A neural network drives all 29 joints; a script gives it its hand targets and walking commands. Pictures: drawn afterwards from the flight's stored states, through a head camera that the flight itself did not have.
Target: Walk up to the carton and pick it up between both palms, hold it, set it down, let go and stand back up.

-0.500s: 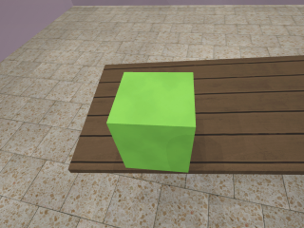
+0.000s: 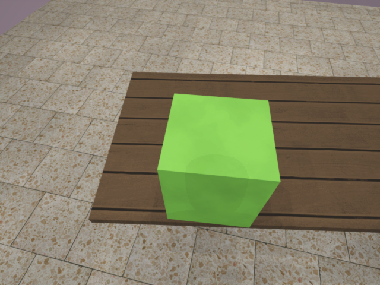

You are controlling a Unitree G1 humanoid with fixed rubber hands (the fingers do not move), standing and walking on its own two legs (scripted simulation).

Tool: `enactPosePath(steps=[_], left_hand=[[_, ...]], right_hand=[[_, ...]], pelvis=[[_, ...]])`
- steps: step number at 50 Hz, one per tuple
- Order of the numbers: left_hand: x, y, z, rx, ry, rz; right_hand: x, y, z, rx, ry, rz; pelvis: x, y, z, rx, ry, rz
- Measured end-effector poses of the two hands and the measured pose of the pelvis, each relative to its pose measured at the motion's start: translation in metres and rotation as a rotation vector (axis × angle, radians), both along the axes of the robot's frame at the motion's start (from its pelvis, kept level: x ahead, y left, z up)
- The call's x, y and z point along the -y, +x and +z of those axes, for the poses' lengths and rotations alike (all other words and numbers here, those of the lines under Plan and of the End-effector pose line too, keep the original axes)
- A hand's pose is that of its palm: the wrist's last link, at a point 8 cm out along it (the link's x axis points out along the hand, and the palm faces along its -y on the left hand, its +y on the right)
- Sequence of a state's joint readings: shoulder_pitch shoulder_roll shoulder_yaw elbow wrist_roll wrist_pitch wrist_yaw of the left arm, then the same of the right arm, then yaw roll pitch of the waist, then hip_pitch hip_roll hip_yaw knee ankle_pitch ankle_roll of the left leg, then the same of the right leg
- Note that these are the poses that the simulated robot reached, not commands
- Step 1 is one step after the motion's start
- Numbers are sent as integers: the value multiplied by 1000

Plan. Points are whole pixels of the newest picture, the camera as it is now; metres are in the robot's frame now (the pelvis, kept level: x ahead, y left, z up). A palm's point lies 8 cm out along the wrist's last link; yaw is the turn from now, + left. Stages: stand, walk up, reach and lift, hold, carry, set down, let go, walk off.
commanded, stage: walk up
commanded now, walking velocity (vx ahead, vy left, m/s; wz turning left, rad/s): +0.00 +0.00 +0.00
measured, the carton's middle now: (213, 164) +0.37 -0.01 +0.00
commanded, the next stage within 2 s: none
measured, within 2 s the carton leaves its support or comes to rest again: neither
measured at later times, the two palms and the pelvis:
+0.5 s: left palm out of the picture -0.01 +0.21 -0.13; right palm out of the picture +0.01 -0.22 -0.15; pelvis +0.00 -0.01 +0.01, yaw +0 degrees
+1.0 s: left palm out of the picture -0.01 +0.18 -0.14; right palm out of the picture -0.01 -0.22 -0.14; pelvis +0.02 -0.02 +0.01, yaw +0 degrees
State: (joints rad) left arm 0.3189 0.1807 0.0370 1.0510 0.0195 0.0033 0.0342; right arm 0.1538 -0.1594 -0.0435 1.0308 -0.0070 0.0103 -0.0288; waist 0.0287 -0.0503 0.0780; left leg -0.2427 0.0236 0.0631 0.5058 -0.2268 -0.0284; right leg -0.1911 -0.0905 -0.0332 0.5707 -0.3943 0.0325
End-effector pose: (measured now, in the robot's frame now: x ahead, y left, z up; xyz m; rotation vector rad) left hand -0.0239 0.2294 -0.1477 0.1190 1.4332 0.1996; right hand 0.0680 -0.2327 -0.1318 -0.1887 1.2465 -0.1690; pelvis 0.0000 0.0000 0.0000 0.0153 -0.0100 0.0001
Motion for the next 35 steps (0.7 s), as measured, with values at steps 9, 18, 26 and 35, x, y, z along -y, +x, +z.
enactPosePath(steps=[9,18,26,35], left_hand=[[-15,26,-1,19,-35,-10],[-12,31,10,49,50,-40],[29,19,21,45,0,-42],[44,14,15,26,-33,-17]], right_hand=[[-33,-10,12,-4,6,1],[-17,-39,-19,-71,65,-31],[-13,-58,-15,-114,115,-45],[-3,-83,-7,-204,85,-54]], pelvis=[[-17,8,9,8,-11,-1],[-6,-7,-1,8,21,-11],[8,-1,12,26,-7,7],[19,6,13,22,-13,7]])
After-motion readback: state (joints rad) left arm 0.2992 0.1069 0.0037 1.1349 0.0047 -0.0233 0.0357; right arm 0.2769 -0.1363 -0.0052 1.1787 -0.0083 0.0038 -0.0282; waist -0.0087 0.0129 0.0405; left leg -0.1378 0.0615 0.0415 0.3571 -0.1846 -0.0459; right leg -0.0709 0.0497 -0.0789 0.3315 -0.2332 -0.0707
